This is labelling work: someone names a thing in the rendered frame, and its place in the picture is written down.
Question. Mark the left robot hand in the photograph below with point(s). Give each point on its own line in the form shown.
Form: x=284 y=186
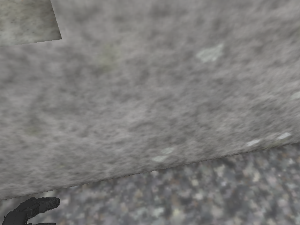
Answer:
x=29 y=209

